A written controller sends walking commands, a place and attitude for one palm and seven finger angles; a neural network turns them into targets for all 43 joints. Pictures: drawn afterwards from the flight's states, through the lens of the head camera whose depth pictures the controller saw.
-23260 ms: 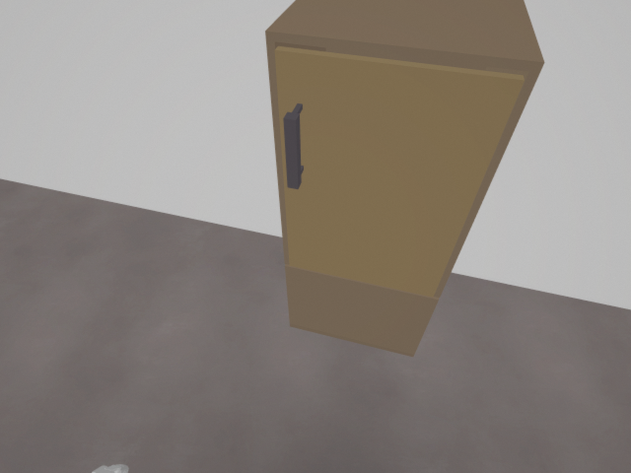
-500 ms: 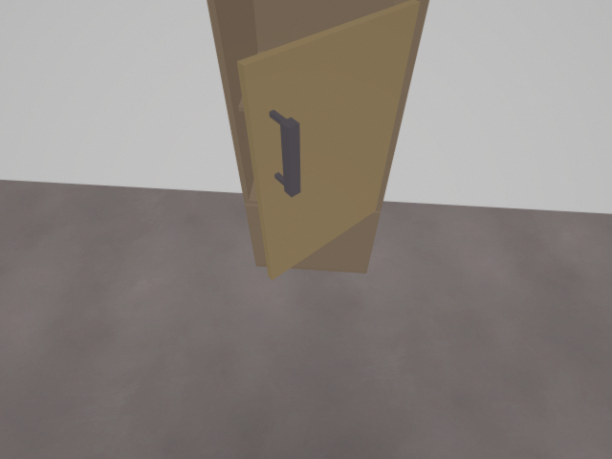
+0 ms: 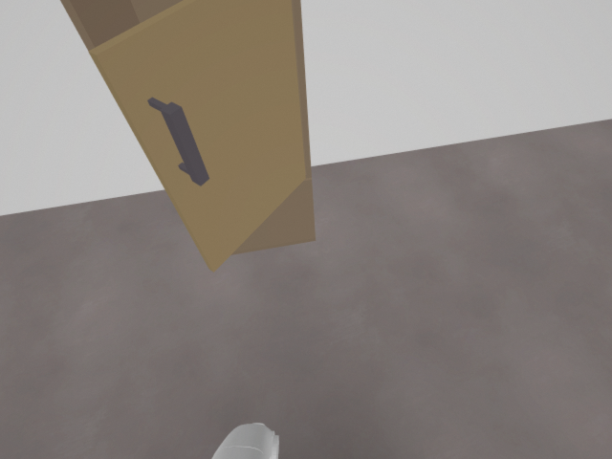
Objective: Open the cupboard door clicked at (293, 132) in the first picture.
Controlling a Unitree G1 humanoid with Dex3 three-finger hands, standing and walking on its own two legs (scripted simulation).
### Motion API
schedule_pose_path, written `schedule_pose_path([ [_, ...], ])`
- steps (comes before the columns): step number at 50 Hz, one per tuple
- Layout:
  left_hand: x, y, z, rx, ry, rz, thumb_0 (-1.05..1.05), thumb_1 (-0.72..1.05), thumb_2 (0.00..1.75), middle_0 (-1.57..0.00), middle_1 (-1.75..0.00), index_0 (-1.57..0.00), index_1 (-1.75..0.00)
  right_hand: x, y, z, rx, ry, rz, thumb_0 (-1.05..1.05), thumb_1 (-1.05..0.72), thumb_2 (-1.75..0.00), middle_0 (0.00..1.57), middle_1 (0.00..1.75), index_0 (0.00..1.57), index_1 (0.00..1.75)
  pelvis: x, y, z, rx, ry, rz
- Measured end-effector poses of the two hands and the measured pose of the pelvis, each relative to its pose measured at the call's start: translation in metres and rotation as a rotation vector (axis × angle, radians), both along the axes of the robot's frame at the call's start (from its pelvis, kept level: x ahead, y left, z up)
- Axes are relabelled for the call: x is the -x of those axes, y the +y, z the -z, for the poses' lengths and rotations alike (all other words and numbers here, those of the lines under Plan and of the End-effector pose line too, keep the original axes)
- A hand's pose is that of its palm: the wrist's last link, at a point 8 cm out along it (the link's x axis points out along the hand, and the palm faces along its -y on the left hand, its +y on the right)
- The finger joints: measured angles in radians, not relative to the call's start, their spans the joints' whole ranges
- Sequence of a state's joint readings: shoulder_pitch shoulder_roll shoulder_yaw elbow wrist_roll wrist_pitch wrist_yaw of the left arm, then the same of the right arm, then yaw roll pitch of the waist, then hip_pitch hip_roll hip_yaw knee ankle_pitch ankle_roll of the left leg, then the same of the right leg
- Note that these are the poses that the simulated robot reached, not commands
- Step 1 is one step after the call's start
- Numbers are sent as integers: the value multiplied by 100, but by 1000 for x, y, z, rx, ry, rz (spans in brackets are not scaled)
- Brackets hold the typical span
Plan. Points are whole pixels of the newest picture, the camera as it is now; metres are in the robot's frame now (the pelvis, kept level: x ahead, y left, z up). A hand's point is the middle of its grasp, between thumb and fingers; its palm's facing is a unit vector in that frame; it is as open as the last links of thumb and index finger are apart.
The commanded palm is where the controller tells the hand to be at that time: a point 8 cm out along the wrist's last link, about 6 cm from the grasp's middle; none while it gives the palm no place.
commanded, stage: walk to a spot facing it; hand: left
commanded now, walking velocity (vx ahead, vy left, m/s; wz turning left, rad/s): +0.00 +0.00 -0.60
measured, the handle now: (179, 143) +0.57 +0.26 +0.05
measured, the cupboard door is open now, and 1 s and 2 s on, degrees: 44 44 44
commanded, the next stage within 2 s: none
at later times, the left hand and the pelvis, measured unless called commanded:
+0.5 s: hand (169, 453) +0.13 +0.23 -0.16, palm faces -0.22 -0.95 -0.22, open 7.4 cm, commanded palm none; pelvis +0.00 +0.04 +0.00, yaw -17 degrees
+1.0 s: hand (235, 411) +0.20 +0.14 -0.17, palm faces -0.57 -0.80 -0.18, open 7.4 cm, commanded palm none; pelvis +0.00 +0.04 +0.00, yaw -36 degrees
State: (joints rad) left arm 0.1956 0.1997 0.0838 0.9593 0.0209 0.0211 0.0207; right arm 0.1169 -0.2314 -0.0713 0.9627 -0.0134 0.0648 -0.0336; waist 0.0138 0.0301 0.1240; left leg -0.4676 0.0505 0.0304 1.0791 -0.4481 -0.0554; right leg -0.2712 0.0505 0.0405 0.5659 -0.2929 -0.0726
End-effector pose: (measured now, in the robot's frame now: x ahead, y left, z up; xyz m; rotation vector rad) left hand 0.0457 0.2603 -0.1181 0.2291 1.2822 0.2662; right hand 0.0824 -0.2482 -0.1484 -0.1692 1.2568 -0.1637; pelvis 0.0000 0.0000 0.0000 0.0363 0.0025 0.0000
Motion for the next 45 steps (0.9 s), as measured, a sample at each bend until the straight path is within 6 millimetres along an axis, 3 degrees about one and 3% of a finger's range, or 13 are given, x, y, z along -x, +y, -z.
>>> schedule_pose_path([
  [8, -11, -8, 3, 48, 27, 84, 0, 90, 90, -20, -30, -21, -30, -23, 1, -22, 15, -124, 57, 1, -91, -90, 20, 30, 20, 30, -1, 7, -6, 1, 14, 95],
  [15, -26, 11, 19, 86, 41, 142, 0, 90, 90, -20, -30, -21, -30, -18, 19, -32, 54, -174, 108, 1, -91, -90, 20, 30, 20, 30, -3, 30, -1, 21, 29, 169],
  [18, -42, 22, 29, 98, 36, 181, 1, 90, 90, -20, -30, -21, -30, 2, 26, -30, 85, -162, 121, 1, -91, -90, 20, 30, 20, 30, -2, 40, 5, 40, 30, 197],
  [23, -77, 24, 20, 101, -9, 262, 1, 91, 90, -20, -30, -20, -30, 56, 34, -32, 85, -51, 169, 1, -91, -90, 20, 30, 20, 30, 2, 41, -3, 56, 21, 258],
  [28, -113, 4, 10, 89, -41, 384, 1, 91, 90, -20, -30, -20, -30, 110, 31, -24, 62, 21, 287, 1, -90, -90, 21, 30, 20, 30, 3, 36, -3, 67, 22, 337],
  [33, -141, -27, 13, 48, -92, 507, 1, 91, 90, -20, -30, -20, -30, 158, 15, 0, 41, 66, 415, 1, -90, -90, 21, 30, 20, 30, 8, 22, 14, 42, 19, 412],
  [39, -145, -48, 13, 56, -68, 582, 0, 91, 90, -20, -30, -20, -30, 176, 11, -11, 67, 61, 513, 1, -91, -90, 20, 30, 20, 30, 12, 26, 7, 34, 3, 481],
  [45, -157, -58, 29, 120, -39, 647, 1, 90, 90, -20, -30, -21, -30, 175, 29, -20, 107, -16, 568, 1, -91, -90, 20, 30, 20, 30, 4, 40, 11, 47, 26, 555],
])
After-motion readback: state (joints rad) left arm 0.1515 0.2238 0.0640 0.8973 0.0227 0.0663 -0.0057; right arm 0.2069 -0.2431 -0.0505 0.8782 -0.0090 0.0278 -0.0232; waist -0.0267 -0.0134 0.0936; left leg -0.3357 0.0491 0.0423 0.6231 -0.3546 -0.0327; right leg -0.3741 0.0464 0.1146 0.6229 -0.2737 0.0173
